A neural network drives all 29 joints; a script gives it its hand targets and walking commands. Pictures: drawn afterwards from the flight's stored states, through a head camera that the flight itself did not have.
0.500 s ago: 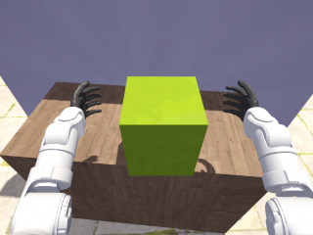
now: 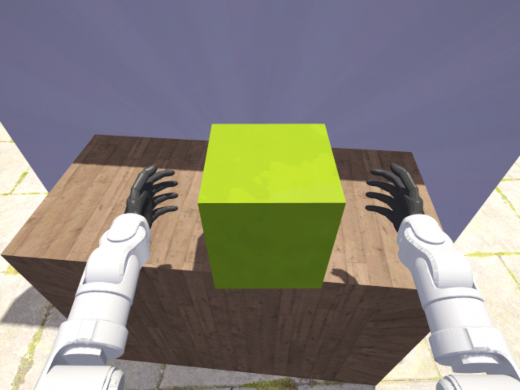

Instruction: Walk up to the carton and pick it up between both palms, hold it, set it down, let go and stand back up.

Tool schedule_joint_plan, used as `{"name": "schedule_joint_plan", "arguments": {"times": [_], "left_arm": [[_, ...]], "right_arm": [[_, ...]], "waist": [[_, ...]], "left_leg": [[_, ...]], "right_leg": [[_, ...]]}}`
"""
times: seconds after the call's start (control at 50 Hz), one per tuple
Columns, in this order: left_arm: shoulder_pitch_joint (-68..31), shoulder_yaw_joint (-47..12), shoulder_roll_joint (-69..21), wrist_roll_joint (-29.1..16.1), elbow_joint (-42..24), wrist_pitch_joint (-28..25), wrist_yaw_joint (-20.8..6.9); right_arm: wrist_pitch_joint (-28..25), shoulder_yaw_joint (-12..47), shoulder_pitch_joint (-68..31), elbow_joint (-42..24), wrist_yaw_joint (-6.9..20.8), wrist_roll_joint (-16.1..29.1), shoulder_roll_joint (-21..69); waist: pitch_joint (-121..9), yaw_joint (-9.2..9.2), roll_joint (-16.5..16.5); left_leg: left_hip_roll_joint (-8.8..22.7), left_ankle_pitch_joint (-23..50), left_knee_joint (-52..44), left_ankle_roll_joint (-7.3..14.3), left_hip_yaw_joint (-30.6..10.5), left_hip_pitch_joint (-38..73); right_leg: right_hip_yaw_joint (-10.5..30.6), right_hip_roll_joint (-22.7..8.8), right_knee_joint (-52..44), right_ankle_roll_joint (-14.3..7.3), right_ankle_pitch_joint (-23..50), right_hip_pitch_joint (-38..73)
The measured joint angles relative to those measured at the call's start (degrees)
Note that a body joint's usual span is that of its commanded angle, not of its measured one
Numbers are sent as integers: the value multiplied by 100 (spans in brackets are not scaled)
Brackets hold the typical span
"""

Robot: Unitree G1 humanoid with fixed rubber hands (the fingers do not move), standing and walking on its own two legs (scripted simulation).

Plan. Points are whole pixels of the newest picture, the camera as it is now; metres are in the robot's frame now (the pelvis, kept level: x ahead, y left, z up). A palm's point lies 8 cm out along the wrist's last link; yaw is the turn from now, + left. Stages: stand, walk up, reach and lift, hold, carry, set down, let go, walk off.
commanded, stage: set down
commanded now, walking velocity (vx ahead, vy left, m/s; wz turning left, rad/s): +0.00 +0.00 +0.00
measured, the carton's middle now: (268, 208) +0.44 +0.02 +0.02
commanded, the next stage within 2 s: let go in 0.84 s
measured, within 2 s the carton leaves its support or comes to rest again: neither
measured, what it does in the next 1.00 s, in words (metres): stands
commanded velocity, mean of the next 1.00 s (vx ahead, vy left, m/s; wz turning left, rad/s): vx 0.00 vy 0.00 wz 0.00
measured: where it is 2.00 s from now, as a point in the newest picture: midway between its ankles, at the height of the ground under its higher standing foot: outside the picture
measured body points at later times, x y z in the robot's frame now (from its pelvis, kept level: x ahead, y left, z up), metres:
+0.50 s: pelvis +0.03 +0.00 +0.00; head +0.02 +0.01 +0.45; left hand +0.29 +0.22 +0.04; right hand +0.30 -0.19 +0.04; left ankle +0.01 +0.11 -0.75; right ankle +0.03 -0.11 -0.75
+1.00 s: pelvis +0.03 +0.01 +0.00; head +0.03 +0.02 +0.45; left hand +0.25 +0.23 -0.03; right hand +0.26 -0.19 -0.02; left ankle +0.01 +0.11 -0.75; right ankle +0.03 -0.11 -0.75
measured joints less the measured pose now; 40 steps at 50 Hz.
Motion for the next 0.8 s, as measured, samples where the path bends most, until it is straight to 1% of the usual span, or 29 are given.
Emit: {"name": "schedule_joint_plan", "arguments": {"times": [0.08,0.2,0.32,0.44,0.56,0.72,0.8], "left_arm": [[479,-23,-36,20,-291,-140,-6],[1410,-143,-106,37,-903,-418,-16],[2243,-312,-164,0,-1326,-856,-4],[2866,-454,-144,-56,-1593,-1380,19],[3143,-494,-153,-30,-1494,-1831,-2],[3462,-483,-262,163,-1186,-2234,-54],[3570,-465,-315,232,-932,-2482,-94]], "right_arm": [[-151,83,485,-294,24,-2,28],[-440,202,1361,-761,81,0,98],[-902,289,2175,-1144,121,-59,122],[-1435,445,2818,-1414,107,-28,124],[-1893,537,3141,-1348,97,-48,163],[-2332,529,3428,-930,159,-175,270],[-2589,522,3551,-690,182,-264,299]], "waist": [[14,-1,-4],[46,12,7],[123,7,56],[162,-3,53],[89,-12,25],[69,1,22],[79,18,23]], "left_leg": [[15,-33,-103,-6,4,181],[35,-116,-197,-13,11,452],[33,-213,-135,-4,-9,535],[21,-261,-58,8,-10,492],[16,-295,35,14,-7,394],[1,-361,145,34,19,379],[-5,-415,248,44,34,316]], "right_leg": [[6,17,-120,-1,-20,185],[16,39,-258,-2,-77,473],[-4,36,-256,7,-149,592],[-5,24,-161,11,-209,542],[-1,19,-73,12,-238,445],[24,3,62,26,-308,410],[39,-3,173,35,-362,339]]}}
